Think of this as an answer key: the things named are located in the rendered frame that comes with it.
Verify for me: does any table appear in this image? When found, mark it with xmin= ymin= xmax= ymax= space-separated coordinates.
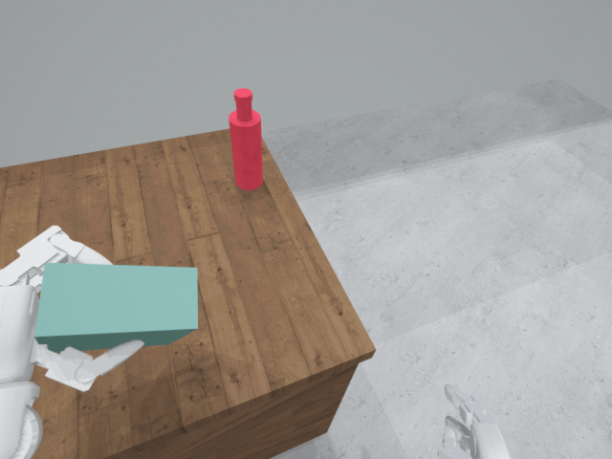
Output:
xmin=0 ymin=129 xmax=376 ymax=459

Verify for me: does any right robot hand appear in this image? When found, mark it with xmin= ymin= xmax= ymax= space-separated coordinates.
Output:
xmin=438 ymin=383 xmax=512 ymax=459

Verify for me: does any sponge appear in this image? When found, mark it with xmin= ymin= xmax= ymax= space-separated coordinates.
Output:
xmin=34 ymin=263 xmax=198 ymax=353

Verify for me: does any left robot hand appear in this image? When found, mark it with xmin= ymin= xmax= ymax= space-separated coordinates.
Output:
xmin=0 ymin=226 xmax=144 ymax=392

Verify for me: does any left robot forearm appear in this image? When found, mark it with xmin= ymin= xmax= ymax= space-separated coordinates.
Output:
xmin=0 ymin=382 xmax=43 ymax=459

